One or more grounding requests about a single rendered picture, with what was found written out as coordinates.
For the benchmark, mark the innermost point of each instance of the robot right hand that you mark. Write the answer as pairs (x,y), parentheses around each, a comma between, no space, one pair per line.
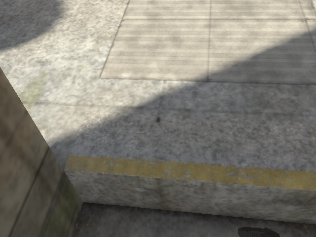
(256,232)

